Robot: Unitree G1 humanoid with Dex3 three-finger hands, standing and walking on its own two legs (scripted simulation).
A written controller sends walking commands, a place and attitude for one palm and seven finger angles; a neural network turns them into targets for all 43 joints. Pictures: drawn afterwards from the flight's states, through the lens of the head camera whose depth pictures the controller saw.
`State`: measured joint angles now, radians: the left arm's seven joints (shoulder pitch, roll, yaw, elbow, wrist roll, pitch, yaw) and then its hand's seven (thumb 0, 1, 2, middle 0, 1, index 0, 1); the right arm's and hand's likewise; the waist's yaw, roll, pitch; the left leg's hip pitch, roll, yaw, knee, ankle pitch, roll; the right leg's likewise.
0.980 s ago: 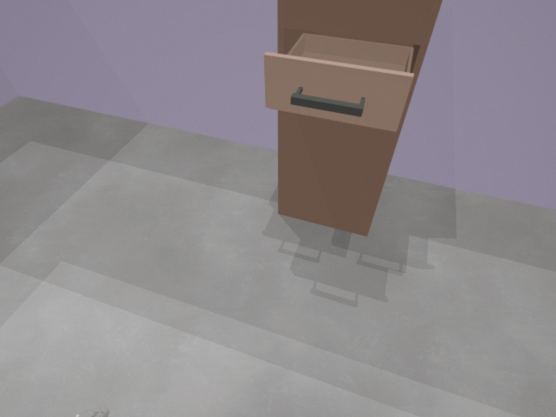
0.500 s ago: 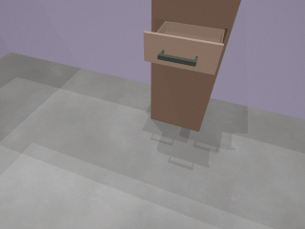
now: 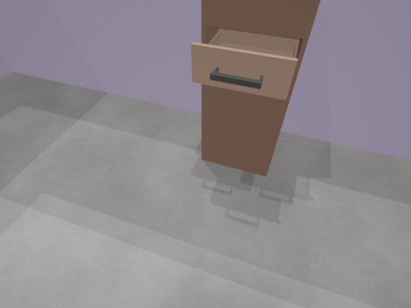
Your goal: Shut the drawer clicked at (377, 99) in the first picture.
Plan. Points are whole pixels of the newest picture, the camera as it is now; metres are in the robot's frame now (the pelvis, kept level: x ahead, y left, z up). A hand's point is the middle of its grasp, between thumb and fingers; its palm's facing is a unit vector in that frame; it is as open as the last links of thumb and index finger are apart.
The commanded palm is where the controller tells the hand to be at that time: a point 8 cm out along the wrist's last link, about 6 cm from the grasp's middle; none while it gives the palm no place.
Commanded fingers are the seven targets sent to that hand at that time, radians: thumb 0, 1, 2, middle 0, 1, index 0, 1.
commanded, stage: look at it before walking up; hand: left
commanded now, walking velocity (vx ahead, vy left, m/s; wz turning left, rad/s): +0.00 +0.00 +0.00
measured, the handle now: (237, 77) +0.88 -0.07 +0.00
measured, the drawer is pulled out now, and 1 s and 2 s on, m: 0.19 0.19 0.19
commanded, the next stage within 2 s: turn to face it in 0.46 s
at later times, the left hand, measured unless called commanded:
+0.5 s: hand out of the picture +0.07 +0.25 -0.16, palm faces -0.02 -0.94 -0.33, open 7.4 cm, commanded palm none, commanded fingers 0.00 0.90 0.90 -0.20 -0.30 -0.20 -0.30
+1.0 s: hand out of the picture +0.06 +0.20 -0.18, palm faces -0.12 -0.96 -0.24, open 7.4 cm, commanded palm none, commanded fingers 0.00 0.90 0.90 -0.20 -0.30 -0.20 -0.30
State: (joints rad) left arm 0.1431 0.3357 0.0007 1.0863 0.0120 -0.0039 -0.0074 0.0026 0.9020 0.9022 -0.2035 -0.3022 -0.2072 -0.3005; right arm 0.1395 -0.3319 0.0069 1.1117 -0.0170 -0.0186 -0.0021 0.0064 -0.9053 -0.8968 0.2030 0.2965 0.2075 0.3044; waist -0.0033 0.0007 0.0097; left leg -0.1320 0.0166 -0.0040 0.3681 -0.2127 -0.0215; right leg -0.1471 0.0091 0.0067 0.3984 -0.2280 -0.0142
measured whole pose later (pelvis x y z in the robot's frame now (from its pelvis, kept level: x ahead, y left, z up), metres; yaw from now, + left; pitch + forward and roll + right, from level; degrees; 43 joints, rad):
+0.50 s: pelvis +0.00 +0.01 +0.00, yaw +0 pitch -1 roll +0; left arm 0.16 0.34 0.00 1.09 0.01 0.00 -0.01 0.00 0.90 0.90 -0.20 -0.30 -0.21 -0.30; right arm 0.13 -0.33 0.01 1.12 -0.01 -0.02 0.00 0.01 -0.91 -0.90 0.20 0.30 0.21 0.30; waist 0.00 -0.01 0.02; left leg -0.13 0.01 0.00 0.35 -0.21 -0.01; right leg -0.14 0.00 0.01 0.38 -0.22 -0.01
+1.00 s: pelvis -0.01 +0.01 -0.01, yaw -6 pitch +0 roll +1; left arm 0.22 0.23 0.02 0.98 0.02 0.04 -0.01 0.00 0.90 0.90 -0.20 -0.30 -0.21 -0.30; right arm 0.19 -0.22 -0.02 1.02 -0.02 0.02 -0.02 0.00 -0.91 -0.90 0.20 0.30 0.21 0.30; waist 0.00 0.00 0.04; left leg -0.24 0.05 0.10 0.57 -0.32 -0.02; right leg -0.30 0.05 0.11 0.59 -0.29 -0.01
